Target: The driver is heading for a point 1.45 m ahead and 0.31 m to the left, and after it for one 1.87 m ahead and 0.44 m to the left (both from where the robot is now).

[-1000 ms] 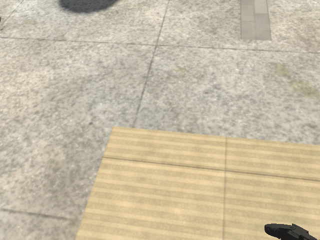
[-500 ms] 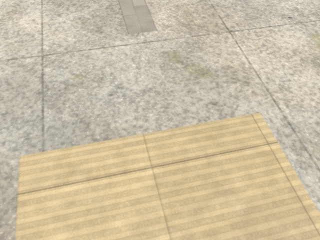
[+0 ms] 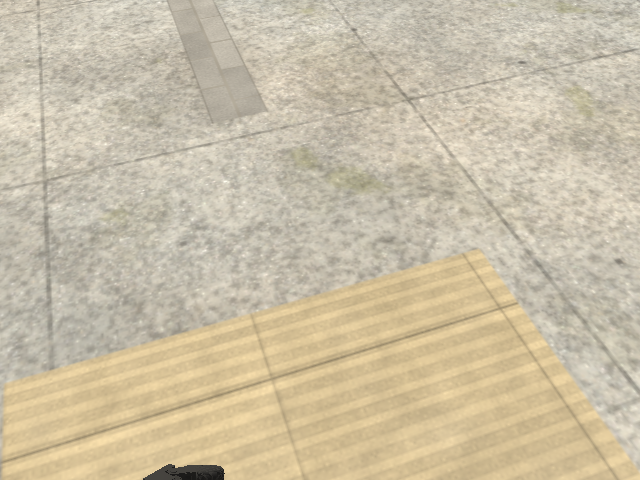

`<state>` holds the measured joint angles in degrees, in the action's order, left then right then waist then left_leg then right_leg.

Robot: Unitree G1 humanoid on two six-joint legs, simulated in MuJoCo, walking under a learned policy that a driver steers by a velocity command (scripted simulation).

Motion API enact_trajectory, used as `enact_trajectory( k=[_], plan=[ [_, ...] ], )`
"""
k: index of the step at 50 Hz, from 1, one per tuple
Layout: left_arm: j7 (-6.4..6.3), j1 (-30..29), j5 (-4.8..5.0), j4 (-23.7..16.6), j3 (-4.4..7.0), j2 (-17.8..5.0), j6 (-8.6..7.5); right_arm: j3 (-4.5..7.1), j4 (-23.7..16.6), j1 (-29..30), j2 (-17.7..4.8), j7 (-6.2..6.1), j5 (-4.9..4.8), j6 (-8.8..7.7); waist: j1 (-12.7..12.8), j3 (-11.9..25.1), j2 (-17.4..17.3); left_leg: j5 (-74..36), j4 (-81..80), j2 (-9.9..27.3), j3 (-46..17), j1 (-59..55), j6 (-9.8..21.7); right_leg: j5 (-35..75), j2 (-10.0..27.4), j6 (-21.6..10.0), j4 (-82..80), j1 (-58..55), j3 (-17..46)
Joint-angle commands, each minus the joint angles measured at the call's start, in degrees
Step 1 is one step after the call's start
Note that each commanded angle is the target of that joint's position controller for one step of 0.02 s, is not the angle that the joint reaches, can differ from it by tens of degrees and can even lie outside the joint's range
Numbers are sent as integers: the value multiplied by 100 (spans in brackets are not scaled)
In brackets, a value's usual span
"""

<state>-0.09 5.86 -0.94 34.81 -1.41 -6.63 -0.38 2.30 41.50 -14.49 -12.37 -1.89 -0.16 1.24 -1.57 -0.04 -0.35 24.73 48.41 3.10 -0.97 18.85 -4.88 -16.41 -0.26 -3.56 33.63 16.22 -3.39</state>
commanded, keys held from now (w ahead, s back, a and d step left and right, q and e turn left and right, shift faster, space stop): q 0.62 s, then no key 0.12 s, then w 0.04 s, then w+e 0.22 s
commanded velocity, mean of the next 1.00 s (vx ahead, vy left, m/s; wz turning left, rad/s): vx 0.05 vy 0.00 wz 0.35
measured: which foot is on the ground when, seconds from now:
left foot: up 0.00-0.10, down 0.12-0.50, up 0.52-0.90, down 0.92-1.00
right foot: down 0.00-0.14, up 0.16-0.46, down 0.48-0.92, up 0.94-1.00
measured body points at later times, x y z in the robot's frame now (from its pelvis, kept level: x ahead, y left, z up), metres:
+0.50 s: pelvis -0.02 +0.00 +0.00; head +0.00 +0.00 +0.45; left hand +0.10 +0.30 -0.07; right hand +0.21 -0.21 -0.08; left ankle -0.06 +0.14 -0.73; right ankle +0.04 -0.09 -0.73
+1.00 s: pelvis -0.01 +0.05 +0.01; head -0.02 +0.06 +0.45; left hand -0.04 +0.33 -0.12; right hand +0.21 -0.13 -0.08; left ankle -0.08 +0.13 -0.73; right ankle +0.03 -0.08 -0.68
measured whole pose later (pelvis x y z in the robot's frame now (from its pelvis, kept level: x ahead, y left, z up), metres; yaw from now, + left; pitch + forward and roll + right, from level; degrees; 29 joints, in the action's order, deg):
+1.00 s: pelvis -0.01 +0.05 +0.01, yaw +23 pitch +1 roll +0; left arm 1.3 18.7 2.6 42.1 3.3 -16.1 -1.5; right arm 1.0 36.3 -17.0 -12.8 -0.2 0.0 -2.4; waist 0.9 2.5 2.5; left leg 18.7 29.3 1.0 2.9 11.8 2.0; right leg -25.8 1.3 -1.1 54.9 25.7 0.1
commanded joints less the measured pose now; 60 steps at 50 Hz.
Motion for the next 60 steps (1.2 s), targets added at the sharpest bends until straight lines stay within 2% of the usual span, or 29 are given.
enact_trajectory(
  k=[1, 4, 6, 7, 8, 9, 10, 12, 15, 21, 23, 24, 25, 26, 27, 29, 30, 33, 38, 42, 44, 45, 46, 47, 48, 50, 52, 55, 60],
  plan=[
    [-186, 9, 78, -345, 505, -1320, 21, 41, -506, 303, -433, 18, -78, -67, 349, 107, 668, 365, 112, 8, 134, 453, 134, 1497, 1879, -1166, -1109, -540, 1693],
    [-191, -172, 178, -373, 529, -1242, 56, -28, -523, -33, -263, 101, -40, -72, 147, 315, 638, 134, -554, -25, 251, 145, 355, 2342, 1816, -1132, -770, -639, 1410],
    [-199, -181, 398, -262, 614, -1272, 127, -16, -568, -284, -322, 228, 97, -83, -24, 285, 561, -1221, -1771, -133, 216, -470, 745, 2102, 1447, -653, -249, -278, 809],
    [-220, -68, 374, -263, 624, -1097, 124, 106, -675, -366, -792, 222, 169, -118, 64, 356, -396, -2913, -2186, 417, -955, -1055, 1124, 1203, 961, -84, 880, 486, 226],
    [-221, -230, 209, -425, 546, -860, 98, 219, -870, -213, -1210, 174, 52, -137, 88, 99, -1684, -4116, -2515, 1357, -2408, -1338, 1944, -1015, 18, 600, 1841, 1750, -438],
    [-253, -848, 162, -533, 551, -935, 64, 284, -963, -525, -1304, 178, 174, -237, -421, 67, -1543, -3681, -2982, 1736, -3051, -1332, 2452, -2169, -160, 696, 2791, 2370, 212],
    [-229, -849, 219, -482, 576, -962, 31, 256, -990, -469, -1131, 145, 225, -316, -351, 42, -1090, -3006, -2996, 1611, -2875, -1398, 2356, -2002, 22, 724, 3314, 2553, 572],
    [-145, -620, 228, -313, 574, -982, 28, 238, -1153, 131, -1028, 48, 52, -277, -79, 4, -531, -2709, -2833, 1180, -2225, -1302, 1968, -1402, 202, 775, 3457, 2529, 664],
    [-83, -590, 170, -258, 583, -976, 48, 131, -1386, 488, -832, 24, -58, -160, 60, 184, -569, -3112, -2735, 686, -1570, -890, 1749, -615, 74, 910, 2812, 1769, 461],
    [-55, -477, 202, -229, 514, -1007, -100, 280, -1453, 137, -1205, 157, -133, -74, -90, 403, -865, -2775, -2368, 679, -2056, -777, 1767, -536, -134, 724, 619, 677, 332],
    [-66, -104, 89, -140, 611, -1204, -162, 269, -1495, 332, -1098, 214, -248, -68, 176, 425, -943, -2288, -2271, 522, -2317, -494, 1581, 442, -182, 592, -610, -128, 295],
    [-88, -67, 104, -207, 629, -1280, -217, 226, -1439, 241, -922, 195, -192, -100, 213, 486, -773, -1450, -2109, 263, -2240, -209, 1302, 746, 182, 411, -970, -645, 652],
    [-119, 16, 97, -348, 681, -1641, -235, 128, -1510, 206, -523, 163, -67, -133, 158, 607, 268, -259, -1013, -291, -1586, 287, 962, 1688, 1359, 84, -1252, -1126, 1727],
    [-91, 58, -40, -244, 792, -2047, -229, 157, -1698, 274, -640, 75, -50, -130, 29, 333, 2115, 1326, 317, -858, -589, 1495, 543, 2228, 2402, -905, -1620, -1011, 3102],
    [-83, 174, -126, -412, 688, -1610, -299, 354, -1458, 62, -1194, 37, -13, -66, 231, 588, 1470, 1315, 1638, -456, -662, 1732, 187, 2108, 2470, -1207, -1460, -1165, 3187],
    [-154, -118, -133, -491, 604, -1363, -285, 416, -1311, 188, -1197, 89, -150, 38, 88, 389, 545, 564, 2462, -270, -628, 1852, 59, 830, 1846, -820, -1474, -798, 2116],
    [-211, -183, -27, -505, 549, -1300, -247, 375, -1336, 306, -1119, 80, -137, 37, 140, 287, 570, 236, 2626, -212, -609, 2034, -14, 618, 1657, -811, -1530, -827, 1832],
    [-298, 36, 16, -413, 452, -1177, -213, 271, -1297, 403, -854, 129, -121, 52, 286, 224, 728, -329, 2884, -221, -320, 1944, -162, 908, 1472, -1012, -1648, -695, 1203],
    [-240, 170, 53, -316, 523, -1387, -156, 2, -1402, 767, -452, 166, 21, 25, 419, 362, 812, -355, 727, 82, -161, 1233, -134, 290, 1529, -1072, -1935, -869, 920],
    [-29, 687, 224, -13, 658, -1767, -131, 45, -1088, 353, -649, 233, -23, -115, 383, 23, 975, 171, -818, -211, 448, 67, 266, -1200, 1515, -1040, -2218, -107, 1206],
    [47, 687, 434, 114, 634, -1723, -113, 98, -787, -259, -723, 283, -54, -213, 8, -163, 810, -807, -2260, -320, 520, -1016, 705, -1628, 1415, -909, -1968, 477, 1240],
    [88, 657, 385, 157, 583, -1584, -128, 139, -631, -628, -809, 234, -52, -254, -191, -58, 701, -964, -2582, -292, 373, -1871, 879, -1615, 1187, -683, -1553, 1015, 1086],
    [123, 334, 299, 20, 436, -1131, -186, 211, -497, -1349, -1022, 167, -55, -288, -571, 348, 74, -546, -2848, 589, -745, -3125, 1110, -1553, 787, -263, -347, 2019, 769],
    [180, 95, 213, -164, 298, -656, -286, 333, -608, -1440, -1596, 143, 31, -279, -585, 309, -1294, 911, -3393, 1914, -2508, -3266, 1694, -1815, 17, 236, 1488, 3336, -91],
    [143, -212, 311, -286, 472, -1180, -338, 367, -718, -1324, -1496, 117, 61, -411, -700, -17, -981, 1774, -3845, 2225, -3174, -2387, 2194, -1731, 271, 302, 2832, 3628, 645],
    [190, 376, 454, -2, 576, -1402, -359, 185, -795, -509, -968, 81, 27, -572, -101, -386, -1051, 1613, -3950, 1748, -2376, -2081, 1857, -839, 391, 307, 3527, 3884, 959],
    [130, 603, 395, 149, 619, -1483, -400, 113, -759, -296, -706, 86, 58, -635, 74, -505, -894, 662, -4095, 1503, -1526, -1806, 1536, -98, 444, 398, 3549, 3745, 1055],
    [174, 576, 381, 268, 569, -1177, -332, 114, -449, -600, -678, 107, 274, -739, 19, -583, -775, -467, -4163, 1235, -414, -1690, 1465, 810, 476, 463, 3513, 3660, 918],
    [215, -161, 306, 92, 492, -987, -149, 129, -199, -703, -885, 36, 218, -774, -240, -897, -569, -1649, -4372, 1121, 650, -1424, 1334, 1915, 542, 446, 2024, 3168, 375]
  ],
)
